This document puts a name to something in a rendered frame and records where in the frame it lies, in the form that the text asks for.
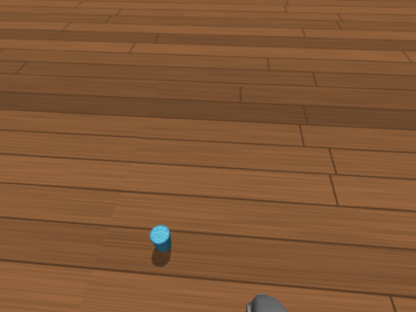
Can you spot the cup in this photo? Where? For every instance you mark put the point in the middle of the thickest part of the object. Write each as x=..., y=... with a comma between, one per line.
x=160, y=237

